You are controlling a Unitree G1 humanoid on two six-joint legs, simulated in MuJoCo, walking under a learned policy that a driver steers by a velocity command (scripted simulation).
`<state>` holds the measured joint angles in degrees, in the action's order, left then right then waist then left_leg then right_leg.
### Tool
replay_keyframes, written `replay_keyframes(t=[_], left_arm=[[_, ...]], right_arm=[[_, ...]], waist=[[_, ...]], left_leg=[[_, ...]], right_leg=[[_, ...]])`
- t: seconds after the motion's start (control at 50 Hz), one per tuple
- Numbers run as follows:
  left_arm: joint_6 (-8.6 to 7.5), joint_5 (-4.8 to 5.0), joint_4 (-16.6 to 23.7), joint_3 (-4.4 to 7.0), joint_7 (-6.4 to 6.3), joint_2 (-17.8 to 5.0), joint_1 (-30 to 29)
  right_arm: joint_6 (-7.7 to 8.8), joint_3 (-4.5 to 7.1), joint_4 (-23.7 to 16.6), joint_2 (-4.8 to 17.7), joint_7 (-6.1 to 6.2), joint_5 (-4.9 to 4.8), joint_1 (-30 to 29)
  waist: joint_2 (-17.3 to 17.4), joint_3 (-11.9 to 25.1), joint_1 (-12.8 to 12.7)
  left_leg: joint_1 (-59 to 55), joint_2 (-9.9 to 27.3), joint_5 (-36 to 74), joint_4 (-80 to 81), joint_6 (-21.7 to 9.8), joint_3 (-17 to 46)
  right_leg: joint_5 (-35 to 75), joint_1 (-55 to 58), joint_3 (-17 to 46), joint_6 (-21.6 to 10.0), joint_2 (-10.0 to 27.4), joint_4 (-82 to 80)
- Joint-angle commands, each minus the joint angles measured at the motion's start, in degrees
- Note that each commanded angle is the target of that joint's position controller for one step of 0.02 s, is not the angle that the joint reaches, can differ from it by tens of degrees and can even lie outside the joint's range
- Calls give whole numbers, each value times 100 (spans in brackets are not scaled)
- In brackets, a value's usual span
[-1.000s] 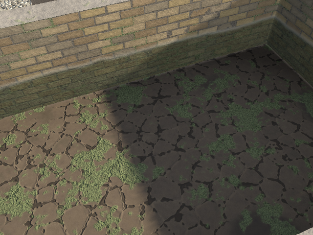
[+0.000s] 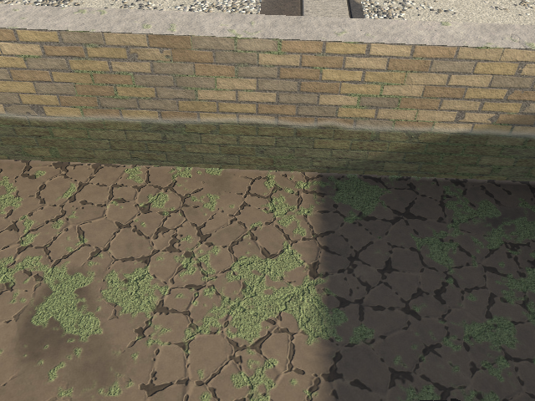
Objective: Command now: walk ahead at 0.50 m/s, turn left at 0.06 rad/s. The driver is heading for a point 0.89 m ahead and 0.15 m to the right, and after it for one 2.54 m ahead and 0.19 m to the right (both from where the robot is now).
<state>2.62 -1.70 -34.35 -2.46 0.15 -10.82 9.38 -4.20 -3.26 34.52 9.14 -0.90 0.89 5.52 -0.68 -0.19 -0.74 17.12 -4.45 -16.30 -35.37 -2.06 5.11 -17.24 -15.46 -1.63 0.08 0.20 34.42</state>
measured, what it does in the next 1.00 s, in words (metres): shifts its weight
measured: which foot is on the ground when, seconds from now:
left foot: down 0.00-1.00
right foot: down 0.00-1.00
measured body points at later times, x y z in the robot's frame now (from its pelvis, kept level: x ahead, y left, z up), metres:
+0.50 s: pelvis +0.05 +0.00 +0.00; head +0.05 +0.01 +0.45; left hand +0.23 +0.21 -0.09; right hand +0.24 -0.20 -0.08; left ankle +0.03 +0.10 -0.73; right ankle +0.01 -0.12 -0.73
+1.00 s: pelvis +0.08 +0.00 +0.00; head +0.08 +0.00 +0.45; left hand +0.26 +0.21 -0.10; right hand +0.26 -0.20 -0.09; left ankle +0.03 +0.10 -0.73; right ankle +0.01 -0.12 -0.73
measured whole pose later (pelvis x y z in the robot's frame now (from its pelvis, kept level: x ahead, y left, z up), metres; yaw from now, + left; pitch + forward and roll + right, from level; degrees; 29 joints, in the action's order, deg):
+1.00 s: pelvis +0.08 +0.00 +0.00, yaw -1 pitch -2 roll +0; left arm 4.5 -1.2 -36.9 -1.9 -2.3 -8.8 7.5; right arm -2.9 -2.9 35.6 8.6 0.3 0.7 7.2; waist -0.2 -1.3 -0.1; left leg 10.0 -4.5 -23.5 -35.6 -2.9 4.4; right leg -24.2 -8.4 -0.5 0.3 0.2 34.3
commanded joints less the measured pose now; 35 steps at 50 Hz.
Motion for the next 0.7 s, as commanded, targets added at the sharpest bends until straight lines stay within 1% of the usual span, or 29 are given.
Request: replay_keyframes(t=[0.02, 0.12, 0.22, 0.34, 0.52, 0.7], left_arm=[[-141, -33, 497, 124, -87, -375, -320], [-84, 5, 495, 111, -111, -273, -544], [-56, 20, 486, 120, -130, -267, -648], [-29, 26, 445, 136, -154, -275, -639], [23, 33, 346, 153, -201, -272, -513], [70, 43, 273, 160, -238, -241, -465]], right_arm=[[187, 157, -583, 632, 38, 19, -550], [222, 102, -627, 472, -9, -10, -485], [252, 88, -640, 425, -19, -2, -409], [267, 93, -608, 411, 7, 3, -326], [256, 119, -516, 400, 68, -5, -207], [234, 140, -443, 380, 111, -16, -163]], waist=[[554, 257, -1], [209, 227, 28], [52, 224, 69], [74, 274, 86], [107, 371, 78], [82, 420, 70]], left_leg=[[220, 575, -259, 1233, -191, 983], [169, 429, -19, 1034, -134, 704], [-4, 363, 417, 819, -113, 524], [-236, 334, 987, 626, -122, 393], [-515, 315, 1846, 404, -150, 271], [-666, 316, 2372, 301, -152, 212]], right_leg=[[-5, 323, 93, 76, 42, -277], [29, 452, 180, 69, 114, -326], [115, 458, 266, 32, 145, -376], [414, 540, 299, -7, 133, -364], [1166, 745, 270, -44, 101, -251], [1679, 896, 235, -53, 82, -184]])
